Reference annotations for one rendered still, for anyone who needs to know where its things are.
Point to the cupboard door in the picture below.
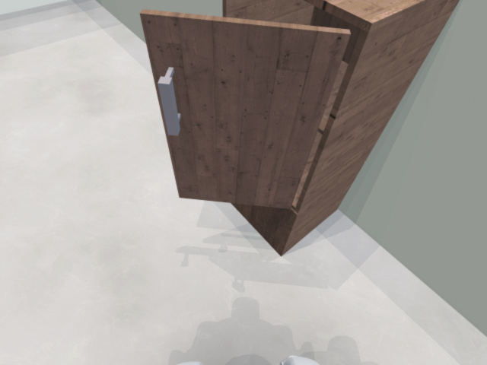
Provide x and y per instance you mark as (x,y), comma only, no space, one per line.
(251,95)

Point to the handle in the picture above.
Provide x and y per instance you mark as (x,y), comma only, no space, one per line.
(168,100)

